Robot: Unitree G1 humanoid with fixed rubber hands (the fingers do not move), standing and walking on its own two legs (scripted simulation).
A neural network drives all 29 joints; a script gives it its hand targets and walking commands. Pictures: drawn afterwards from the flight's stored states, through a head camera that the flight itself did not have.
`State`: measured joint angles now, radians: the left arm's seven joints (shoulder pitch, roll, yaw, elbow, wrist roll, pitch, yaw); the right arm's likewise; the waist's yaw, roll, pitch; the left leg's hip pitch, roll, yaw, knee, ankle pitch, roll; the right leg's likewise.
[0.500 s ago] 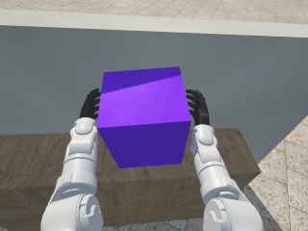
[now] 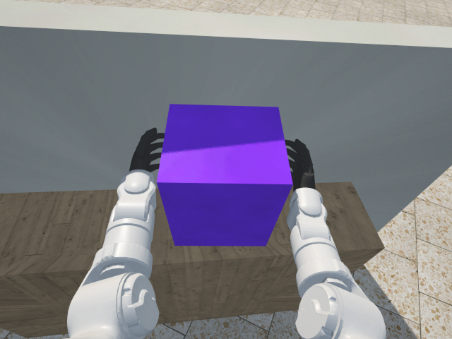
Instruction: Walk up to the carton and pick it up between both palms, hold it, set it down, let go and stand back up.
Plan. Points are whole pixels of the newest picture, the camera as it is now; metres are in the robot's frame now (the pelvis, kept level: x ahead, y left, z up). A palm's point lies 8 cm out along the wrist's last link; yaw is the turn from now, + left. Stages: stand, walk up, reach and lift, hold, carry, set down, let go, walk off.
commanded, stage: set down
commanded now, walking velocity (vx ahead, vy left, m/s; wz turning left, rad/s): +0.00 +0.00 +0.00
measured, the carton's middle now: (222, 182) +0.42 +0.01 +0.01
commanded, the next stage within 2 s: none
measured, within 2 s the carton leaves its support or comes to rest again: rests again in 1.10 s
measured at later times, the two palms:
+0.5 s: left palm (136, 172) +0.41 +0.18 +0.05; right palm (289, 184) +0.40 -0.12 +0.05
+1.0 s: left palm (140, 177) +0.40 +0.17 +0.04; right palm (292, 190) +0.39 -0.13 +0.04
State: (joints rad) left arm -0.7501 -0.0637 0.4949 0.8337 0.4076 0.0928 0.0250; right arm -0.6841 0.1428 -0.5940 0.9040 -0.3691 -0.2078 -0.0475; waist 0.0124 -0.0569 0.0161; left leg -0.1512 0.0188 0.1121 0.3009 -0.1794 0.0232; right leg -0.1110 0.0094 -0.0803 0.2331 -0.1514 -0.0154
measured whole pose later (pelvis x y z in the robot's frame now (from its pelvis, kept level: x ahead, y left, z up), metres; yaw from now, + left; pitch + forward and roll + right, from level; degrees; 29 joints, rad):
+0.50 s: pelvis +0.01 +0.00 +0.00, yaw +1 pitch +7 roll -1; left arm -0.77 -0.01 0.52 0.95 0.39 -0.05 0.00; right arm -0.69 0.19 -0.63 0.92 -0.46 -0.28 -0.09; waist 0.00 -0.04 -0.02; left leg -0.26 0.01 0.09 0.33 -0.19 0.02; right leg -0.21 0.00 -0.10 0.27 -0.18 -0.01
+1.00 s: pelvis +0.00 -0.01 +0.00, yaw +2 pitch +9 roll +0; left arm -0.82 0.00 0.60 1.06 0.43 -0.13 0.00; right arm -0.71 0.20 -0.71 0.91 -0.52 -0.27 -0.07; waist 0.00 -0.04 -0.04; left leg -0.32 0.01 0.10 0.31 -0.15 0.02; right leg -0.28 0.00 -0.11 0.29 -0.16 -0.02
